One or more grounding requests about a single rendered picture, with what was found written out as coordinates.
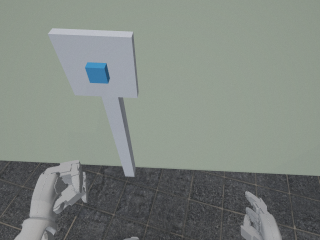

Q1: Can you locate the button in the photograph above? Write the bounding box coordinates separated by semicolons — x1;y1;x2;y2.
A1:
85;62;110;84

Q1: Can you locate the robot right hand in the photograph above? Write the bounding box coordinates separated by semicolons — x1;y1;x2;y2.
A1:
240;191;282;240

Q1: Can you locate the left robot forearm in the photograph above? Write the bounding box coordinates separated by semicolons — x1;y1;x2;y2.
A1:
14;217;58;240

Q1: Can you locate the panel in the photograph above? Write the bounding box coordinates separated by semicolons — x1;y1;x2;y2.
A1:
48;28;139;177

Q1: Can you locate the robot left hand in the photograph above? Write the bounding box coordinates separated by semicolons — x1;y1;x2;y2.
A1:
29;160;89;222

